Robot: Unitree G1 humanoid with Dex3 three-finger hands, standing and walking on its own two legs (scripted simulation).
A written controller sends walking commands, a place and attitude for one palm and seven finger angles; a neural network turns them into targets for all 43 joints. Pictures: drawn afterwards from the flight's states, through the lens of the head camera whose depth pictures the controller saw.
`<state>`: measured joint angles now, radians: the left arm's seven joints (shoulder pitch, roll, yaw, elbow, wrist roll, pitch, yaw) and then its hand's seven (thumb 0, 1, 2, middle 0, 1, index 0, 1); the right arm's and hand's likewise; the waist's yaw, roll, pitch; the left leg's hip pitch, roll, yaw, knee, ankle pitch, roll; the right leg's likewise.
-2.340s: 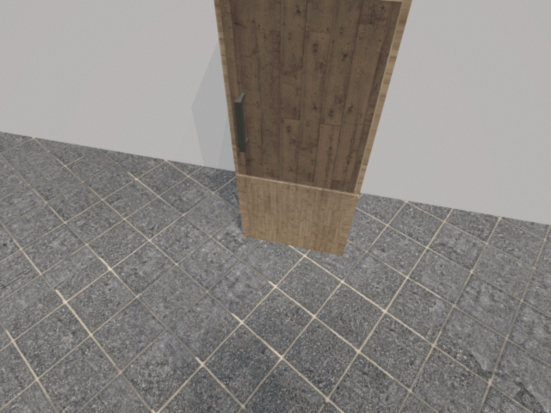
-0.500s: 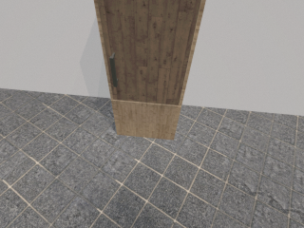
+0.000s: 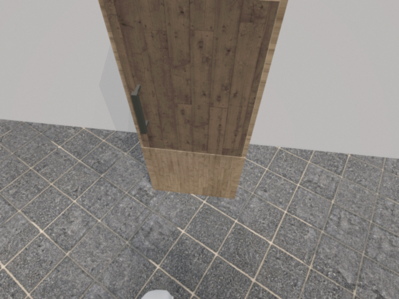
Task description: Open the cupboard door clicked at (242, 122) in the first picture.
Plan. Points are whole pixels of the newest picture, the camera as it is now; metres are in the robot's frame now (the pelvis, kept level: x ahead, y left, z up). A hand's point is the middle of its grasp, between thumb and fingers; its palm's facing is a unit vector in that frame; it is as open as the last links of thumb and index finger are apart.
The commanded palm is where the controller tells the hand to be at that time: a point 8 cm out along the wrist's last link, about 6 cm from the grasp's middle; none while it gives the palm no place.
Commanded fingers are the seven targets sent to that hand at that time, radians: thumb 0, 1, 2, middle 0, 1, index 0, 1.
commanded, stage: take the last steps up to it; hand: left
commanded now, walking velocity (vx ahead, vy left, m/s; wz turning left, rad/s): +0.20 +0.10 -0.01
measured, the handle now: (141, 110) +0.69 +0.24 -0.10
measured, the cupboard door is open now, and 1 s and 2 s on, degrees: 0 0 0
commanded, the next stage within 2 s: come to a stop and stand still in 0.10 s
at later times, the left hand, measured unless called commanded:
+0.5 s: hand out of the picture +0.12 +0.25 -0.18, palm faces +0.02 -0.98 -0.19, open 7.3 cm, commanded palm none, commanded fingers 0.00 0.90 0.90 -0.20 -0.30 -0.20 -0.30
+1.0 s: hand out of the picture +0.08 +0.18 -0.14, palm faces -0.03 -0.97 -0.23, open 7.3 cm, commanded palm none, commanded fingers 0.00 0.90 0.90 -0.20 -0.30 -0.20 -0.30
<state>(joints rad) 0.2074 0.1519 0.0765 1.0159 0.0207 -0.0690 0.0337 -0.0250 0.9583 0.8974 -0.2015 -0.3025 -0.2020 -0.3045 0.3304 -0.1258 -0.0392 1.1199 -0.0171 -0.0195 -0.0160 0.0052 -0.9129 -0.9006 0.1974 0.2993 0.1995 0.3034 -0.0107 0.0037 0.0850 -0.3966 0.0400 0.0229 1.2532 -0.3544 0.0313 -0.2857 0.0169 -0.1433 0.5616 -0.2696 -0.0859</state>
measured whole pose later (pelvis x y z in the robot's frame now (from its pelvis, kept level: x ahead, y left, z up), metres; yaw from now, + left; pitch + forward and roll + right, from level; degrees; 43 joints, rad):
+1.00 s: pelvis +0.06 +0.01 +0.02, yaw -3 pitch +1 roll +2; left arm 0.32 0.13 0.02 1.04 0.03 0.01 0.01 0.00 0.91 0.90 -0.20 -0.30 -0.20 -0.30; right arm 0.33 -0.24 -0.07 1.04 -0.03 0.06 0.02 0.00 -0.91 -0.90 0.19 0.30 0.20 0.30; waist -0.02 0.03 -0.01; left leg -0.44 0.01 0.03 0.91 -0.28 -0.05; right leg -0.17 -0.07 -0.02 0.39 -0.24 0.01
